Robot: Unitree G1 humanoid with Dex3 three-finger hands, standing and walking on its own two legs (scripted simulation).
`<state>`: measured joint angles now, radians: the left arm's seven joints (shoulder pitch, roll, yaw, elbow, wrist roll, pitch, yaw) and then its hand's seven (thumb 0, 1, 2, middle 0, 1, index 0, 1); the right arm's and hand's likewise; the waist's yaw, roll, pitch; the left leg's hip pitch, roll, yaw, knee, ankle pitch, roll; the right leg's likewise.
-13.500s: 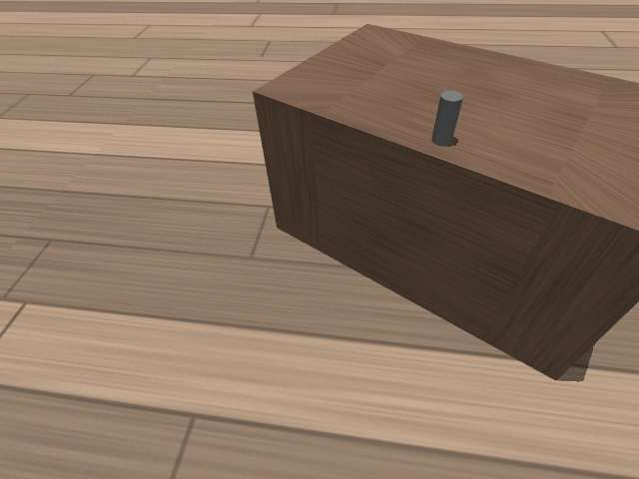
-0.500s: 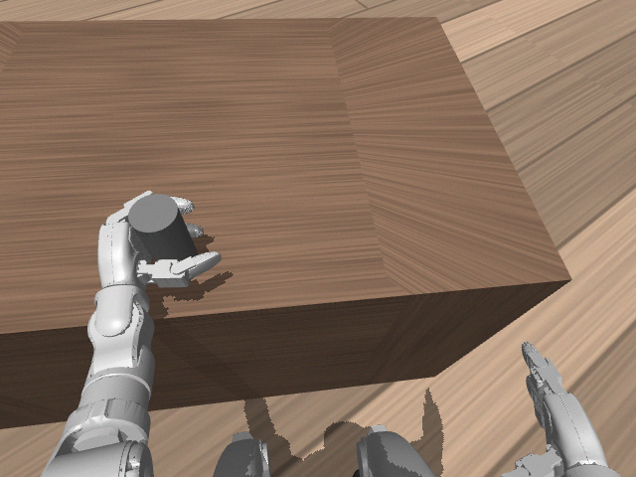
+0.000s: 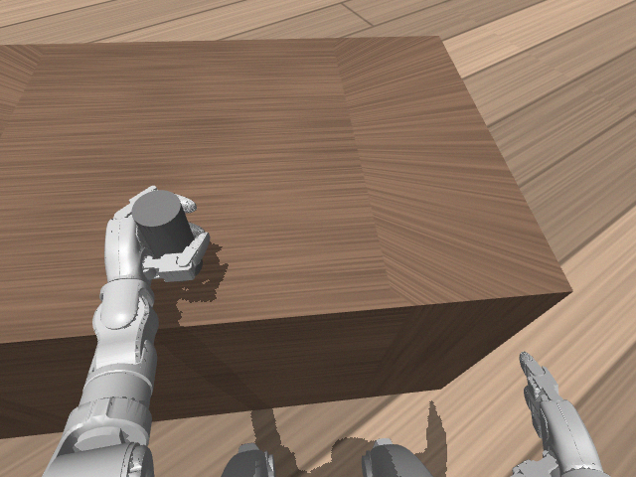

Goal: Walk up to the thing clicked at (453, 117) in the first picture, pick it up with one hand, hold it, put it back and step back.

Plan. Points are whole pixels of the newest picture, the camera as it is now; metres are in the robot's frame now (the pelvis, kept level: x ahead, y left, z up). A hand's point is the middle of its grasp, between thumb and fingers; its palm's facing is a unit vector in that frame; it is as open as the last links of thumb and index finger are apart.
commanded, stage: settle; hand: left
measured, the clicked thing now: (171, 239) +0.42 +0.18 +0.04
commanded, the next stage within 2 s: lift in 0.54 s
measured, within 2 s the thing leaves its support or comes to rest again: neither
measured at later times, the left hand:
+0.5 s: hand (164, 217) +0.43 +0.18 +0.08, palm faces +0.08 -1.00 -0.01, open 7.2 cm
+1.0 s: hand (160, 202) +0.42 +0.17 +0.12, palm faces +0.07 -1.00 -0.02, open 7.2 cm
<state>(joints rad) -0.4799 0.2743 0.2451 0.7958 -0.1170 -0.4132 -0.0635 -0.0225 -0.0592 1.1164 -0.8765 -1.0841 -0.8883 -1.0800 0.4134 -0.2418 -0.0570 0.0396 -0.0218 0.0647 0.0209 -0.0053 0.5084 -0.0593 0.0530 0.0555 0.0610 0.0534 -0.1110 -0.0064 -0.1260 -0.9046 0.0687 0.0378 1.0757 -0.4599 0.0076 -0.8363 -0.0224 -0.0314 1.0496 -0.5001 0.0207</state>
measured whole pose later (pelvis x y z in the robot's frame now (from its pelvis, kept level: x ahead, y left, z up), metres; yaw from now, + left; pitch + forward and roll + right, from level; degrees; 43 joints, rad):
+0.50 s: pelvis +0.01 +0.00 +0.02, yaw +0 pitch +14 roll -1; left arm -0.52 0.29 0.24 0.81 -0.14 -0.34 -0.08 -0.02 -0.06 1.12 -0.88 -1.08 -0.89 -1.08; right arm 0.38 -0.24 -0.06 0.14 0.00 0.07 0.00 -0.01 0.52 -0.06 0.05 0.06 0.06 0.05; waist -0.09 0.00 -0.11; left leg -0.78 0.06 0.05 0.96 -0.43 0.01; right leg -0.72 -0.03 -0.02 0.94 -0.46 0.03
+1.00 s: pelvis +0.02 +0.00 +0.03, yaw +0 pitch +11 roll -1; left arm -0.44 0.27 0.21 0.64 -0.16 -0.24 -0.08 -0.02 -0.06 1.12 -0.88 -1.08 -0.89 -1.08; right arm 0.36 -0.25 -0.09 0.23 0.03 0.06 -0.02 -0.01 0.52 -0.05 0.05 0.06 0.06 0.05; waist -0.06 0.01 -0.10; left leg -0.66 0.06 0.06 0.87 -0.40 0.01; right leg -0.60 -0.03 -0.02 0.85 -0.44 0.02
